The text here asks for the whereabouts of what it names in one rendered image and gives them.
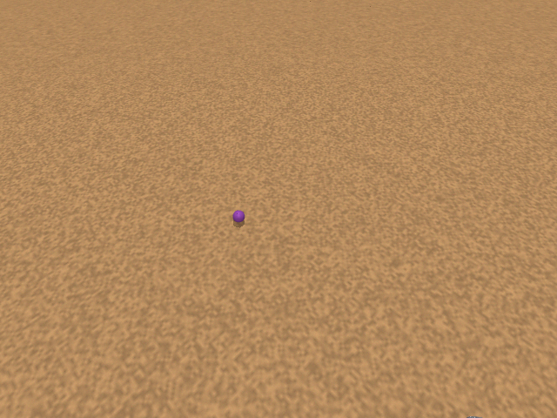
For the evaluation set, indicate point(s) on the ball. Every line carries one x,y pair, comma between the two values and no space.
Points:
238,216

